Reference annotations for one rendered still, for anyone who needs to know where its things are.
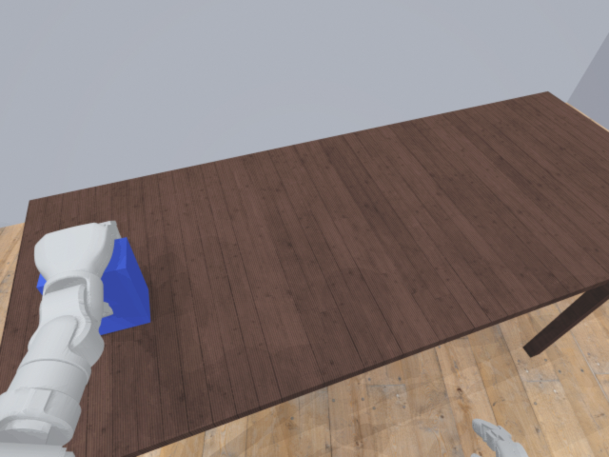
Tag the right robot hand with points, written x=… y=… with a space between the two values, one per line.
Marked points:
x=498 y=439

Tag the left robot hand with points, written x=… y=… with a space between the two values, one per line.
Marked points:
x=87 y=248

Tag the table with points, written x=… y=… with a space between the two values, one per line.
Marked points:
x=277 y=273

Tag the robot left forearm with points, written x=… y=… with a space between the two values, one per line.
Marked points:
x=41 y=405

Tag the sponge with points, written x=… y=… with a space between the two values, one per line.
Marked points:
x=125 y=290

